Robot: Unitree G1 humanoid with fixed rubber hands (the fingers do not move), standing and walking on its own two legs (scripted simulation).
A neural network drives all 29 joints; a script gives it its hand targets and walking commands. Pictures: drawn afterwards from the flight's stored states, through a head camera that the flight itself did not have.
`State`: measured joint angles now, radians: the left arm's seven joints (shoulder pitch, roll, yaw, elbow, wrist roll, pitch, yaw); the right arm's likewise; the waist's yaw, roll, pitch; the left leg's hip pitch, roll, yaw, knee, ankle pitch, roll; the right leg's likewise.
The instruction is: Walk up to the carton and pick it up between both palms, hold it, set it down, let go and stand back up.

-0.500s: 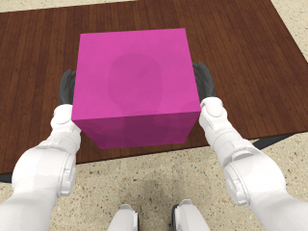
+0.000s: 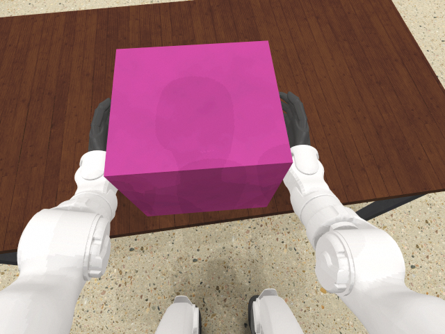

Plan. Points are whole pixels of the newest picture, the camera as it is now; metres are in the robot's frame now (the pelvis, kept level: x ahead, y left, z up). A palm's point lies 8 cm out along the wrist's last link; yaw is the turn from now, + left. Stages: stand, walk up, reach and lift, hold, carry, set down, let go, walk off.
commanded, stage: reach and lift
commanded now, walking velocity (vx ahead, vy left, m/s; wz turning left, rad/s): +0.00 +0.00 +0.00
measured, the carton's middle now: (201, 138) +0.47 +0.05 -0.02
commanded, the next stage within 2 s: none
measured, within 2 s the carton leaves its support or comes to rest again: leaves its support in 1.74 s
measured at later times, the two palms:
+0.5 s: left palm (105, 146) +0.45 +0.22 +0.01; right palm (298, 144) +0.44 -0.13 +0.00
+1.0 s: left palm (107, 148) +0.45 +0.21 +0.00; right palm (301, 148) +0.43 -0.13 +0.01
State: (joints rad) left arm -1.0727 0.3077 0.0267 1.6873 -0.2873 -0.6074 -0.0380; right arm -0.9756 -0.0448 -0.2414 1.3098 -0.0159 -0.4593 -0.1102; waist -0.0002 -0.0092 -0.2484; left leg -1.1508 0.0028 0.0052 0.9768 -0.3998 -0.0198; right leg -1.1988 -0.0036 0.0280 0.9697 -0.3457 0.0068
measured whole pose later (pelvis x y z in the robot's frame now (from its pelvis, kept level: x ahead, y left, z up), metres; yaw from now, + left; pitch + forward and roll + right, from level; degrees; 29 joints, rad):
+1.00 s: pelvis +0.00 +0.04 +0.01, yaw -3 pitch +33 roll -3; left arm -0.99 0.21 0.05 1.63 -0.26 -0.76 0.05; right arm -0.96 -0.11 -0.31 1.48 -0.12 -0.72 -0.08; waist 0.00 0.07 -0.25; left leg -1.15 0.02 0.01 0.98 -0.40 -0.01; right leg -1.14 0.01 0.03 0.85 -0.29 0.06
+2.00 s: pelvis -0.04 +0.02 +0.01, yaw -2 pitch +25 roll -2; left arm -0.78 0.18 -0.22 1.27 -0.37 -0.30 0.18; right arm -0.63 -0.12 -0.11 0.90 0.08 -0.10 -0.08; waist 0.00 0.08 -0.38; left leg -1.05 0.03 0.00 0.97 -0.35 0.00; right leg -1.07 0.02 0.03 0.88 -0.24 0.03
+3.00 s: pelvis -0.03 +0.03 +0.07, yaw -1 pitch +5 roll -3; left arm -0.61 0.13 0.05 0.60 -0.19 0.41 0.22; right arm -0.59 -0.17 -0.10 0.54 0.14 0.43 -0.09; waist 0.00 0.07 -0.21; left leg -0.45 0.03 -0.01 0.59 -0.24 0.00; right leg -0.40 0.02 0.03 0.39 -0.08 0.04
